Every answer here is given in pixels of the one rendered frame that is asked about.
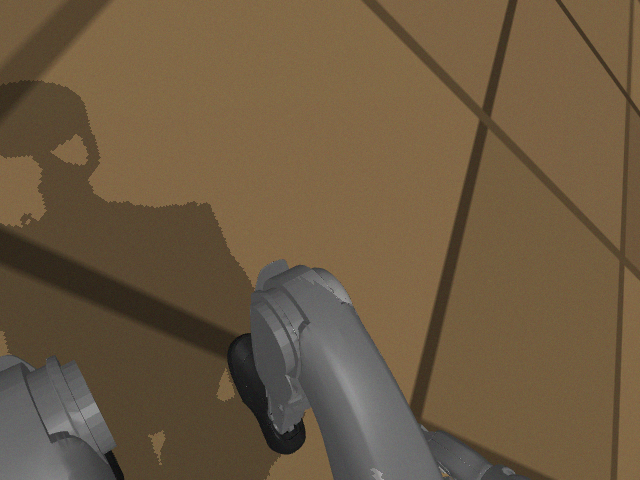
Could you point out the right robot hand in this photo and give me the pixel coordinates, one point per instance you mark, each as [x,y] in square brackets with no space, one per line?
[454,457]

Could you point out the right robot arm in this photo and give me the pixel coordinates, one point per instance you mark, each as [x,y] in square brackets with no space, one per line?
[502,472]

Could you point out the left robot foot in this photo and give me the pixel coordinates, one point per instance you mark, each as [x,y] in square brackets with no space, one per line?
[114,465]

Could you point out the right robot foot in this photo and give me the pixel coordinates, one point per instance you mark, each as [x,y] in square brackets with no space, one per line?
[252,392]

